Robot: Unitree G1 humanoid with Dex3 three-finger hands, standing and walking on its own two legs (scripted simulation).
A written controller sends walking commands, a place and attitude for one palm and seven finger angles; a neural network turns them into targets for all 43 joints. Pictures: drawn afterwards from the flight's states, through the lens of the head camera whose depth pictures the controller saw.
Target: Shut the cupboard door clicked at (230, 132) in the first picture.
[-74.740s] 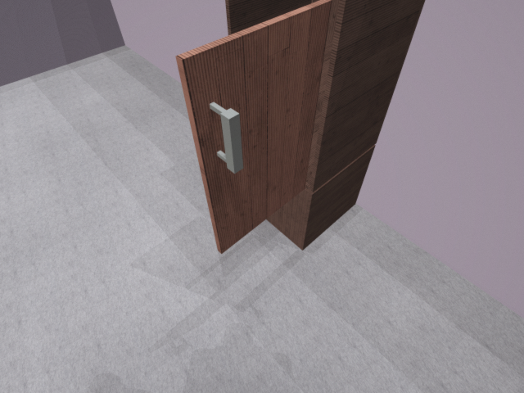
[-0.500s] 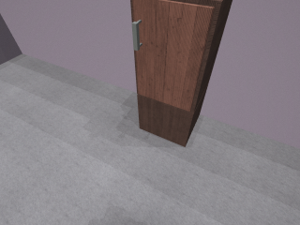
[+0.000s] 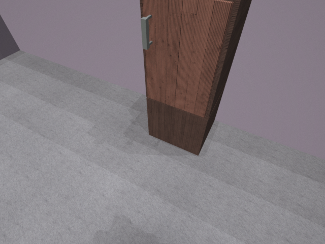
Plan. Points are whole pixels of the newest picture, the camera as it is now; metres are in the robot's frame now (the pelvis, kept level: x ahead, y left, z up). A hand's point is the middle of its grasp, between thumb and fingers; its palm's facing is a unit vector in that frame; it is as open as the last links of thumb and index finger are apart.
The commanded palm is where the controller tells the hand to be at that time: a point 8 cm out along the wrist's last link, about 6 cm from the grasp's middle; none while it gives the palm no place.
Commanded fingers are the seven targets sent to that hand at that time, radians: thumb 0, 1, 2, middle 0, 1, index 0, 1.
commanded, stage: look to check the result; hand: left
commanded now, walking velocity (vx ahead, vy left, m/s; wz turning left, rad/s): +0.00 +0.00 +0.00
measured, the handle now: (147, 32) +0.95 +0.11 +0.08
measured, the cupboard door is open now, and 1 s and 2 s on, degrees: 0 0 0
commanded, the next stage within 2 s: stand and wait in 0.38 s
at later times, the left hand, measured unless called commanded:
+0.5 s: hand out of the picture +0.01 +0.16 -0.18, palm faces +0.03 -0.98 -0.17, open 7.4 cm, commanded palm none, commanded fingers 0.00 0.90 0.90 -0.20 -0.30 -0.20 -0.30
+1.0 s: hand out of the picture +0.00 +0.16 -0.18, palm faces +0.03 -0.98 -0.18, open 7.4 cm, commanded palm none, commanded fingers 0.00 0.90 0.90 -0.20 -0.30 -0.20 -0.30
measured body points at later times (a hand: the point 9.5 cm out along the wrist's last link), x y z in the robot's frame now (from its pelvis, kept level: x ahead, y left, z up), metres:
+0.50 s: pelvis +0.01 +0.00 +0.00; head +0.02 +0.00 +0.45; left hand +0.01 +0.21 -0.16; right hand +0.00 -0.22 -0.16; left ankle +0.03 +0.11 -0.74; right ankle +0.02 -0.13 -0.74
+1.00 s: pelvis +0.02 -0.01 +0.00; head +0.03 +0.00 +0.45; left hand +0.00 +0.21 -0.16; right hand +0.00 -0.22 -0.16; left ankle +0.03 +0.11 -0.74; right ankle +0.02 -0.13 -0.74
